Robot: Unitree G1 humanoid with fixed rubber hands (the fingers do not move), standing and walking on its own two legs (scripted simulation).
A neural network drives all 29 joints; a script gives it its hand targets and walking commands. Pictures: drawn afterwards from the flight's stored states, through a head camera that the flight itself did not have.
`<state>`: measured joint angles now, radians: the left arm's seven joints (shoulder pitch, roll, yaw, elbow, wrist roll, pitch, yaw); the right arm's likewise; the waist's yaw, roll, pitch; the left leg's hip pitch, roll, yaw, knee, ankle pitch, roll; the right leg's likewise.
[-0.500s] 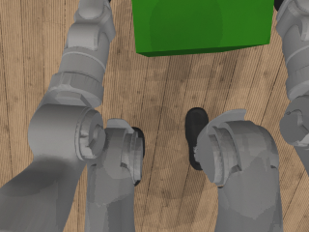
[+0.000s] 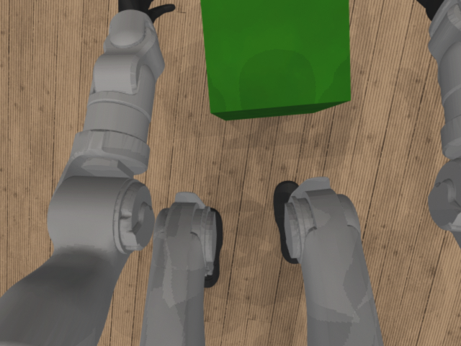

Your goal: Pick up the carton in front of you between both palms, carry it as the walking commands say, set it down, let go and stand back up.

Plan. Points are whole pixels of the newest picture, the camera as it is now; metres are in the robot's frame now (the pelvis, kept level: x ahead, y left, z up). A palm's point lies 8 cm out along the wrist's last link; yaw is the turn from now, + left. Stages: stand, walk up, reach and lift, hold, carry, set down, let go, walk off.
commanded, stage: set down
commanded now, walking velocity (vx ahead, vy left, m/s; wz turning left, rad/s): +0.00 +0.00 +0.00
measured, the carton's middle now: (269, 59) +0.53 -0.10 -0.30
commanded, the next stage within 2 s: let go in 0.70 s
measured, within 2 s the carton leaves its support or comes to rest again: neither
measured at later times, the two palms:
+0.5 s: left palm out of the picture +0.57 +0.09 +0.03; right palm out of the picture +0.53 -0.31 +0.03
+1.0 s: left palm out of the picture +0.50 +0.11 +0.14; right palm out of the picture +0.46 -0.31 +0.14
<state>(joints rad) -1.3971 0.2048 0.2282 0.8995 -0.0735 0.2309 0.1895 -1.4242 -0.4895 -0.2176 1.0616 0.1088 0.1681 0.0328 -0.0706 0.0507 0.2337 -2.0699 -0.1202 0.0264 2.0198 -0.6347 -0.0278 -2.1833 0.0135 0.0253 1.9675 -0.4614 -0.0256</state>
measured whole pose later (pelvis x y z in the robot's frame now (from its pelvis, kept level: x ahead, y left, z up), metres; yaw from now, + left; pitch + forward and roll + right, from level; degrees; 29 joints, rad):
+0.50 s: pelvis +0.02 -0.01 +0.13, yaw -1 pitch +46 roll +5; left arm -1.20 0.18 0.26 0.77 -0.03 0.24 0.15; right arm -1.24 -0.44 -0.29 0.91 0.05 0.21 0.07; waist -0.05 0.03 0.02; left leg -1.80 -0.09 -0.01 1.52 -0.52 -0.03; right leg -1.91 0.03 0.03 1.49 -0.38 -0.03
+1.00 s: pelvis +0.07 -0.02 +0.26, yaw -3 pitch +39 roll +3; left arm -0.73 0.11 0.22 0.63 0.10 0.17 0.08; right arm -0.78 -0.31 -0.28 0.74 -0.09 0.14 0.09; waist -0.03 0.02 -0.02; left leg -1.27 -0.06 -0.05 0.94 -0.36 -0.03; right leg -1.36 0.05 0.03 0.92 -0.24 -0.04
